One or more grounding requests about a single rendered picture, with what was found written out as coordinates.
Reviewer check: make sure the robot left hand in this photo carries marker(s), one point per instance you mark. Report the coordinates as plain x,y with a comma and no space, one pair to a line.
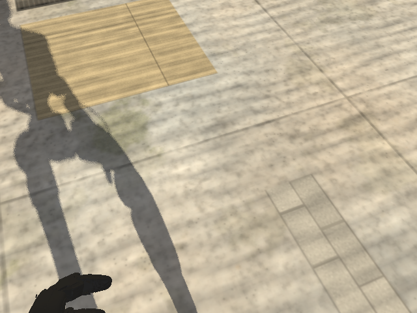
54,299

